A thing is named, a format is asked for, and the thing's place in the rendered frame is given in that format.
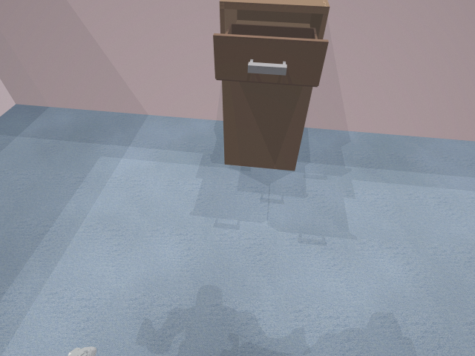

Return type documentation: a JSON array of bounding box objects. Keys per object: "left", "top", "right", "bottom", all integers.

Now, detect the drawer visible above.
[{"left": 213, "top": 23, "right": 329, "bottom": 87}]

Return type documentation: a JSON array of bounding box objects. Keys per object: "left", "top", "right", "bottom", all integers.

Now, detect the cabinet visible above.
[{"left": 220, "top": 0, "right": 330, "bottom": 171}]

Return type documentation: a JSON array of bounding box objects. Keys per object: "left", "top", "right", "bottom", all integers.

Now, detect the handle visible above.
[{"left": 248, "top": 59, "right": 287, "bottom": 76}]

